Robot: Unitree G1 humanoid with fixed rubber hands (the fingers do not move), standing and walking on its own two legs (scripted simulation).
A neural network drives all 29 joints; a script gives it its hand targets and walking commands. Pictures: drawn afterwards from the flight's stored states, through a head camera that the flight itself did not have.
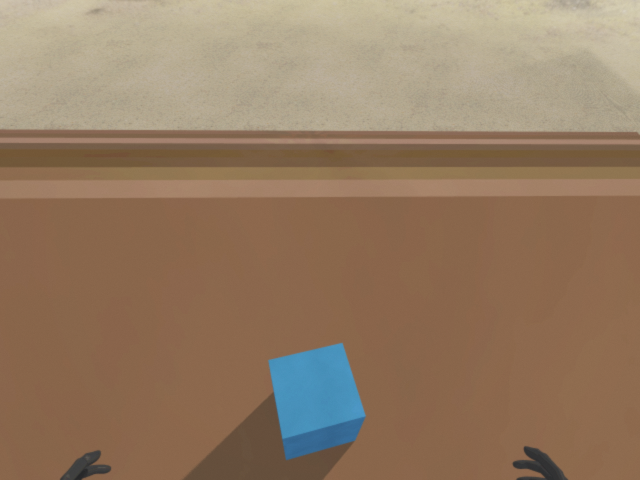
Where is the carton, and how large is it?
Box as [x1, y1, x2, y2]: [268, 343, 365, 459]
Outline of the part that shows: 342,343 268,360 286,459 354,440 365,415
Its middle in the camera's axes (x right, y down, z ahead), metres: -0.01 +0.46 +1.09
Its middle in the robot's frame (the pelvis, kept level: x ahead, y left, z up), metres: +0.40 -0.01 -0.66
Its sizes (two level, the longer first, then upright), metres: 0.210 0.200 0.250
